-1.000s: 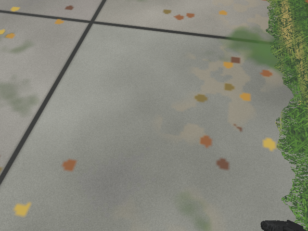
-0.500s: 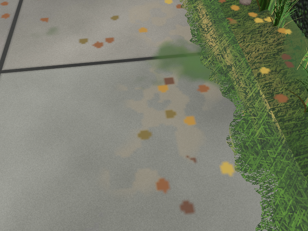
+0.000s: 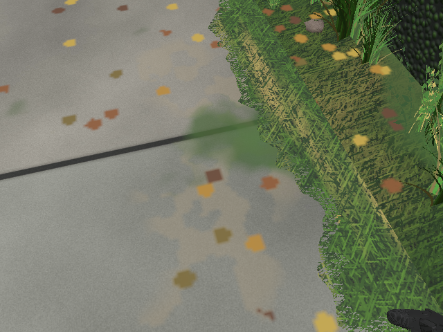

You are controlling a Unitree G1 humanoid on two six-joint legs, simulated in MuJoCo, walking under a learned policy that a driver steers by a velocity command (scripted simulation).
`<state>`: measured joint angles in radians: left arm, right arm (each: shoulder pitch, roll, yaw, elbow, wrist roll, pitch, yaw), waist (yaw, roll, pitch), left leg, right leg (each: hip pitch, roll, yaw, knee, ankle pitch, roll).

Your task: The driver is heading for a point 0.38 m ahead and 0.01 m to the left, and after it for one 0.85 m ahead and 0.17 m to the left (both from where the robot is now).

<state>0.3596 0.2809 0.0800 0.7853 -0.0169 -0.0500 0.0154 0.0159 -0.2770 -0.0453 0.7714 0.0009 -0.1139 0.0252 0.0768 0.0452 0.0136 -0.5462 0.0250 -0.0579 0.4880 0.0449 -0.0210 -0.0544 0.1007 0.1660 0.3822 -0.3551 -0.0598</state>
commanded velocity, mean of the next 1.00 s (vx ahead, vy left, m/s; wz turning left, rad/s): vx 0.23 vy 0.00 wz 0.09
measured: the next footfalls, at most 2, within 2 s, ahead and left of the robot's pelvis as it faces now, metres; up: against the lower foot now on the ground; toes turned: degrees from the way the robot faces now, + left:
left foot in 0.04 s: +0.20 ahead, +0.13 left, +0.00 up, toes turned -2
right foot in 0.50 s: +0.43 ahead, -0.11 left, +0.00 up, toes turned -2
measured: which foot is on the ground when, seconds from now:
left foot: up 0.00-0.02, down 0.04-0.52, up 0.54-0.90, down 0.92-1.00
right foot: down 0.00-0.06, up 0.08-0.48, down 0.50-0.92, up 0.94-1.00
